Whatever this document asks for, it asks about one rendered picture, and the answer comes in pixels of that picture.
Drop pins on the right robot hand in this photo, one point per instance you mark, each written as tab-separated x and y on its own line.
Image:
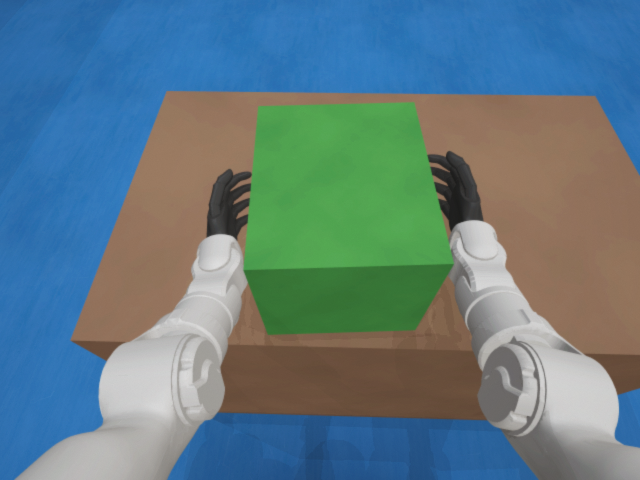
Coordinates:
463	201

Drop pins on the pedestal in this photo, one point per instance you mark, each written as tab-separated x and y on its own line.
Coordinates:
555	183

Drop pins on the right robot forearm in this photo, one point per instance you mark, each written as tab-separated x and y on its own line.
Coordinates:
493	308

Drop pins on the carton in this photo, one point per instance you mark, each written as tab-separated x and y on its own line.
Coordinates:
345	231

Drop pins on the left robot hand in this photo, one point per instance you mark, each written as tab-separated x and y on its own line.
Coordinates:
222	214

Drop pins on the left robot upper arm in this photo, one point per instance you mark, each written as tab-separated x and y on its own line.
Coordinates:
154	395

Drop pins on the right robot upper arm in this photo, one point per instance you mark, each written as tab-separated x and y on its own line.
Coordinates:
558	410

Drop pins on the left robot forearm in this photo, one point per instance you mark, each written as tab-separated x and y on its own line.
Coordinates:
212	303

